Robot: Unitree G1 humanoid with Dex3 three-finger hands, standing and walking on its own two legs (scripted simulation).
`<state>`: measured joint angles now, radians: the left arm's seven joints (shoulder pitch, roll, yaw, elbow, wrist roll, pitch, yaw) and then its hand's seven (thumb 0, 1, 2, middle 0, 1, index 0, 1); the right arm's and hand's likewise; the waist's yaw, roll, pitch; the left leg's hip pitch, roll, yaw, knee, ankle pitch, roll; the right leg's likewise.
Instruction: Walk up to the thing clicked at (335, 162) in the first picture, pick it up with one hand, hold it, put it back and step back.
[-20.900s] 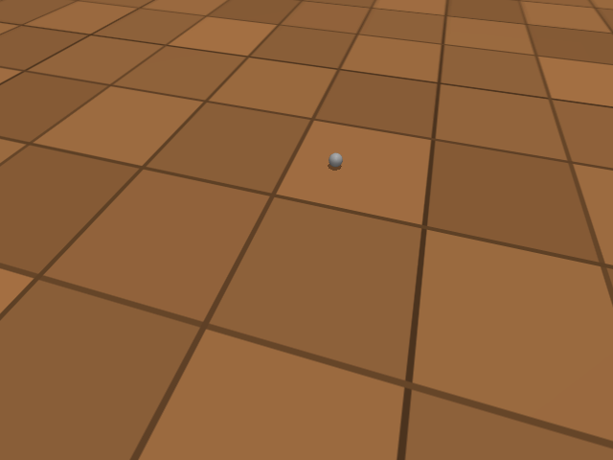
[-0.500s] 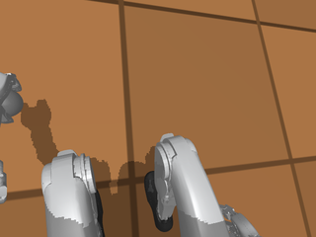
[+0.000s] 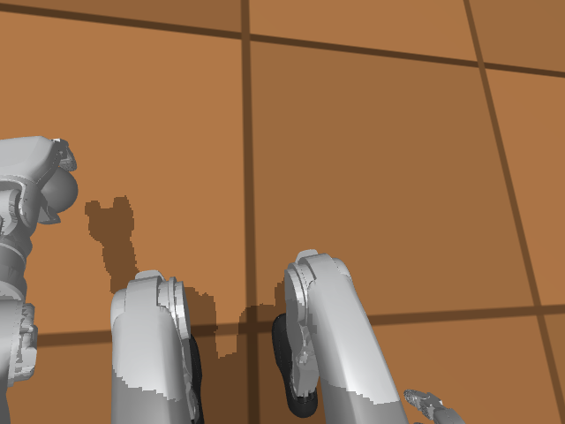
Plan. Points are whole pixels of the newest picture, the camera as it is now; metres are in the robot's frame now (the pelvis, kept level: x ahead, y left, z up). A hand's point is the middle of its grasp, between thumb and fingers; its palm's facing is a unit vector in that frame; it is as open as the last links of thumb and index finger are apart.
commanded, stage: lift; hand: left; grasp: from above
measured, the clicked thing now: (49, 189) +0.46 +0.30 -0.16
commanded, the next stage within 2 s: hold in 1.34 s
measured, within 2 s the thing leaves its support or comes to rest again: neither
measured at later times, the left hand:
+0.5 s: hand out of the picture +0.38 +0.30 +0.04, palm faces -0.42 -0.12 -0.90, open 9.9 cm
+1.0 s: hand out of the picture +0.35 +0.28 +0.22, palm faces -0.45 -0.11 -0.89, open 9.9 cm
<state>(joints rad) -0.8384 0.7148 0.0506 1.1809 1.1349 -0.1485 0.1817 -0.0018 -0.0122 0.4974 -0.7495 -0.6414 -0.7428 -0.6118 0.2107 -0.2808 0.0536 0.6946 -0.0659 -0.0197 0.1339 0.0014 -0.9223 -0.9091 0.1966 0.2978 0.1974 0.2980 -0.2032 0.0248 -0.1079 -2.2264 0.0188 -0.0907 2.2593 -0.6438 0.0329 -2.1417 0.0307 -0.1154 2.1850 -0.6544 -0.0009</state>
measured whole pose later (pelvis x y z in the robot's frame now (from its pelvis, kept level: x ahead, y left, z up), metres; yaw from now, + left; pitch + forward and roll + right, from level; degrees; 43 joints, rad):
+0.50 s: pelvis +0.00 +0.00 +0.14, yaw +4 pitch +30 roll -6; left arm -0.53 0.56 -0.06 0.83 1.01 -0.04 0.10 -0.01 -0.04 0.64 -0.67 -0.73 -0.66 -0.70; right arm 0.17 -0.25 0.00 0.66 0.02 0.02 0.02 0.00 -0.92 -0.91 0.20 0.30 0.20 0.30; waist -0.10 0.04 -0.19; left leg -1.75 0.01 -0.05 1.83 -0.60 0.03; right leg -1.69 0.03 -0.07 1.77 -0.61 0.01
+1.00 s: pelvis +0.04 +0.01 +0.30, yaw +6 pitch +17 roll -3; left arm -0.38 0.42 -0.16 0.90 1.01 -0.01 0.16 -0.01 -0.03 0.67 -0.63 -0.76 -0.62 -0.74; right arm 0.27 -0.24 -0.02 0.75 0.04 -0.03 -0.05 0.01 -0.91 -0.91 0.20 0.30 0.20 0.30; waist -0.08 0.04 -0.15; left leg -1.00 0.02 -0.01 1.18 -0.47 0.03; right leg -0.96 0.03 -0.01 1.13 -0.46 0.01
